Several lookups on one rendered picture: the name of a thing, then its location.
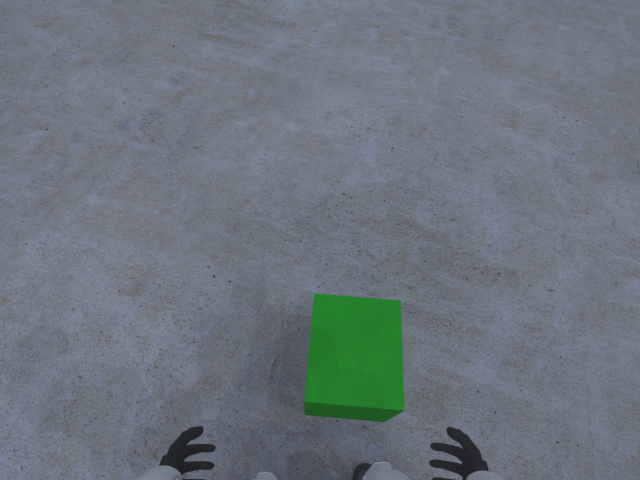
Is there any robot left hand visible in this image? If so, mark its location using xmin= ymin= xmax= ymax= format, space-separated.
xmin=159 ymin=426 xmax=216 ymax=480

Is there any robot right hand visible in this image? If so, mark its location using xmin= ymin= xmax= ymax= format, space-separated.
xmin=429 ymin=427 xmax=489 ymax=480

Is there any carton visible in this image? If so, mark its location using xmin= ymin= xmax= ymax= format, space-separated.
xmin=304 ymin=293 xmax=404 ymax=422

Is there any robot right shin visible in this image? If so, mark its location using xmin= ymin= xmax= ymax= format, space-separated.
xmin=364 ymin=462 xmax=392 ymax=476

